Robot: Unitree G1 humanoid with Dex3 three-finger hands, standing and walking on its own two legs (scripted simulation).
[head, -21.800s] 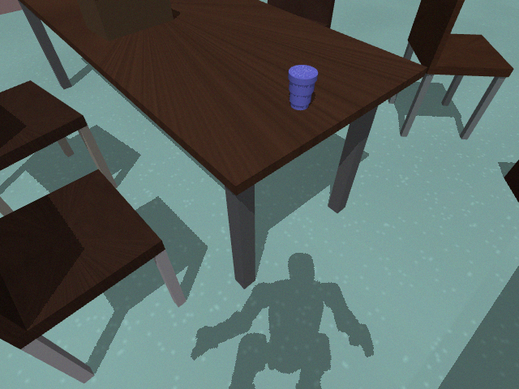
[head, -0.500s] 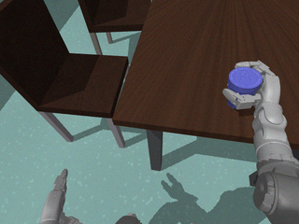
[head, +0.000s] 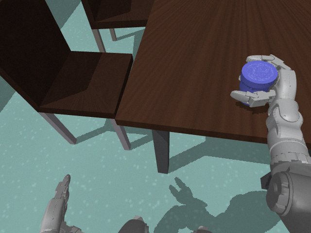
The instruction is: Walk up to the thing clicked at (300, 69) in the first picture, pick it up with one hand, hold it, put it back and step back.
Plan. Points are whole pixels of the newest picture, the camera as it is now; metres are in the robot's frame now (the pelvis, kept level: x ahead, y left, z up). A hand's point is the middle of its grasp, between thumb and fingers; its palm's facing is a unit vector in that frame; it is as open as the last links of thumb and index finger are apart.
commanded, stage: open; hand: right
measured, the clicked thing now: (253, 86) +0.49 -0.18 +0.08
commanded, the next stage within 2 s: withdraw in 0.20 s
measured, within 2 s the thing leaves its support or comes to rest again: neither
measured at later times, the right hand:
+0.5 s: hand (260, 79) +0.49 -0.19 +0.10, palm faces +0.13 +0.99 -0.01, open 17.2 cm
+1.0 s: hand out of the picture +0.48 -0.29 +0.21, palm faces +0.29 +0.92 -0.25, open 17.5 cm
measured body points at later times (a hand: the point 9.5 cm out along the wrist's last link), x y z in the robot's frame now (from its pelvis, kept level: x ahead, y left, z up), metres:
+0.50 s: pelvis +0.01 +0.00 +0.00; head +0.09 -0.01 +0.45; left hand +0.16 +0.27 -0.03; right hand +0.48 -0.24 +0.11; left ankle +0.03 +0.14 -0.69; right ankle +0.01 -0.13 -0.69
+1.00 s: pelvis +0.02 +0.00 +0.03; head +0.07 +0.00 +0.48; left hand +0.17 +0.25 -0.04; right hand +0.46 -0.34 +0.22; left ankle +0.03 +0.14 -0.69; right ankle +0.01 -0.13 -0.69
